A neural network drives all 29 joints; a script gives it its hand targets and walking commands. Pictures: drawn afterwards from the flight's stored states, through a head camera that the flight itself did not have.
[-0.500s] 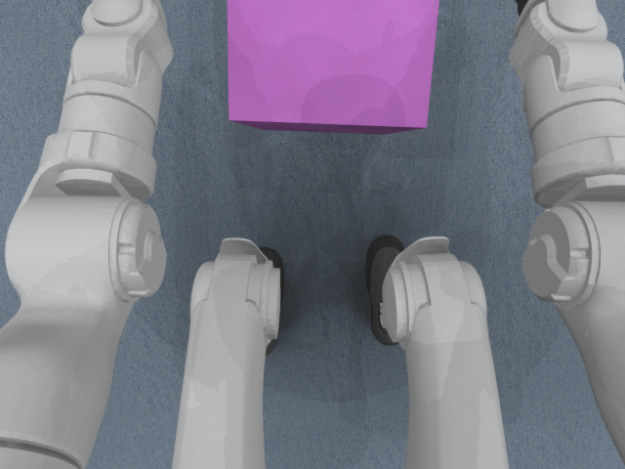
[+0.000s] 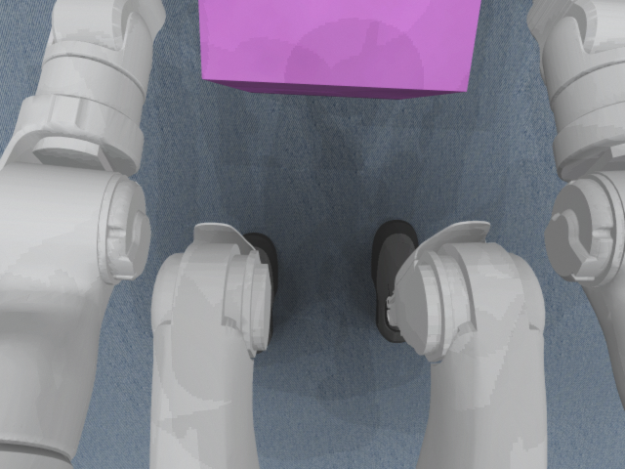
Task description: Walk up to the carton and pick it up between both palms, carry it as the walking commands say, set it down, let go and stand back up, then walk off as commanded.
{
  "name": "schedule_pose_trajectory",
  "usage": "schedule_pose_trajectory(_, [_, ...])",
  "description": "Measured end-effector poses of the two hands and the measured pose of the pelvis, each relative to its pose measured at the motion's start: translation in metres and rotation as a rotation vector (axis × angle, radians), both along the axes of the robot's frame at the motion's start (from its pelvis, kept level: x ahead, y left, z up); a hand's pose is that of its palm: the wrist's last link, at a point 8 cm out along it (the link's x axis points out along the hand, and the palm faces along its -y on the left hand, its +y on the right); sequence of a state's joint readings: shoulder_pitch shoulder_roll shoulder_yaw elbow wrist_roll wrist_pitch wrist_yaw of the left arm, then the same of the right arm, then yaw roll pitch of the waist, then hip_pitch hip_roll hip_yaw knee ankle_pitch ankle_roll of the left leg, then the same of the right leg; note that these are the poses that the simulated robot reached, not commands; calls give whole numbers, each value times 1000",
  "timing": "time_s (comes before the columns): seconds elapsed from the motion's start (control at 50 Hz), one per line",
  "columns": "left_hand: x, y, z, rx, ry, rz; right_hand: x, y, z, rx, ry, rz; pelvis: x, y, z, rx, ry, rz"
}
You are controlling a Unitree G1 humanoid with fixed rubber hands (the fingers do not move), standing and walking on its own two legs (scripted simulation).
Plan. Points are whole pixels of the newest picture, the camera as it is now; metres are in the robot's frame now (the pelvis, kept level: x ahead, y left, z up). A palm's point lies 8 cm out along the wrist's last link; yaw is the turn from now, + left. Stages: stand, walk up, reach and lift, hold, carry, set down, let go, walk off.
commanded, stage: reach and lift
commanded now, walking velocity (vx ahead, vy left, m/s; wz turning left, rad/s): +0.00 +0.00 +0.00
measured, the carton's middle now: out of the picture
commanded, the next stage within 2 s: none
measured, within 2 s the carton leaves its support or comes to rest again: leaves its support in 1.40 s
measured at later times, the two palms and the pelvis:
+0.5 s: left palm out of the picture +0.57 +0.14 -0.17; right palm out of the picture +0.56 -0.17 -0.17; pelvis -0.01 +0.00 +0.01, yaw +0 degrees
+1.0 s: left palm out of the picture +0.57 +0.13 -0.17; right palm out of the picture +0.56 -0.17 -0.17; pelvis +0.00 +0.00 -0.01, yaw +1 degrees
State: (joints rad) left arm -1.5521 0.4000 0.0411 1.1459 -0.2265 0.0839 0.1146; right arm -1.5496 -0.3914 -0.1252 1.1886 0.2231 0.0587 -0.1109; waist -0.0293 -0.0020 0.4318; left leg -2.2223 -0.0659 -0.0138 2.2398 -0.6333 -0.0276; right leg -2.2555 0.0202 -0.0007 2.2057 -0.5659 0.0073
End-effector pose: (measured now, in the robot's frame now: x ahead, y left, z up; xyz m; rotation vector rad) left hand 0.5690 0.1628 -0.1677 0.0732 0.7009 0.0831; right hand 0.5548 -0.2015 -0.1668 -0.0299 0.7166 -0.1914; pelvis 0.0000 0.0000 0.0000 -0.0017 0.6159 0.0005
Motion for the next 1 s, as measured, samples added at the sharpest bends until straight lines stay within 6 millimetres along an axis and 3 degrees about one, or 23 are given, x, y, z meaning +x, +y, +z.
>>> schedule_pose_trajectory(0.2, [-1, -4, 4, -9, 10, 0, -3, 2, 2, 10, 10, 6, -4, 1, 2, 0, 1, 1])
schedule_pose_trajectory(0.52, [-1, -27, 2, -27, 5, -31, 2, 31, -1, 37, 2, 45, -6, 0, 6, 1, -10, 4])
schedule_pose_trajectory(0.72, [0, -28, 3, -13, 8, -33, 2, 32, 0, 26, 3, 42, -6, 0, 6, -1, -24, 10])
schedule_pose_trajectory(1.0, [-1, -29, 1, -75, 13, -31, 3, 31, -2, 67, 3, 80, 3, 1, -7, -1, -46, 19])
